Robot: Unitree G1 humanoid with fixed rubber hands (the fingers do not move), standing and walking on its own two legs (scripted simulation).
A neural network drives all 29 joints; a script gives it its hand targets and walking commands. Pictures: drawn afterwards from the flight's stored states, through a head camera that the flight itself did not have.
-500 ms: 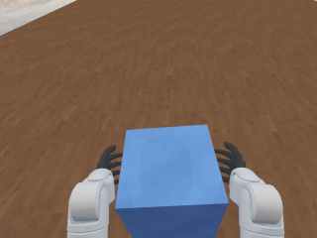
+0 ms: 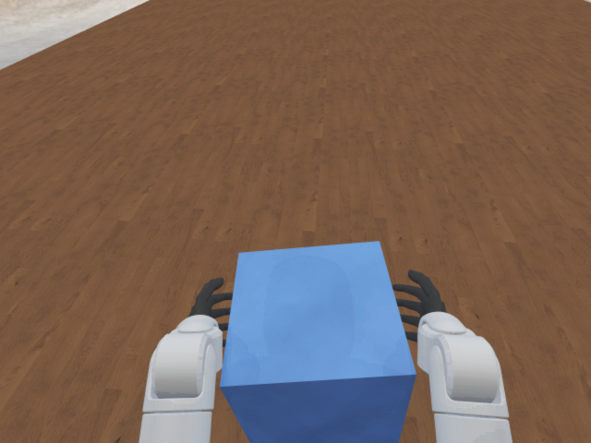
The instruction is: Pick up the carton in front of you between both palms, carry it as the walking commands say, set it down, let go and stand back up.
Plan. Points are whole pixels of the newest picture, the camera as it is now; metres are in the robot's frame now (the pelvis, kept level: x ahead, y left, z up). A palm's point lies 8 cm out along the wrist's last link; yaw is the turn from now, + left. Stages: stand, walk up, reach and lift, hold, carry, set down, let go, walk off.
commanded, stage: carry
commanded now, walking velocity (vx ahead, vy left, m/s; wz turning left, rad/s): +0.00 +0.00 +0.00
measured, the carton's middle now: (317, 352) +0.28 +0.00 -0.02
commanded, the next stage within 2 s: hold in 0.90 s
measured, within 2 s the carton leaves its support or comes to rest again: neither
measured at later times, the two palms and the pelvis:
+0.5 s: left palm (213, 335) +0.27 +0.14 +0.03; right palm (427, 336) +0.28 -0.15 +0.03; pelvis -0.02 +0.00 +0.00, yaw +0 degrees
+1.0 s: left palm (211, 335) +0.27 +0.14 +0.04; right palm (431, 338) +0.27 -0.15 +0.04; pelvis -0.01 +0.00 +0.01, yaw -1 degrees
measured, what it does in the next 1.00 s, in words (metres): stands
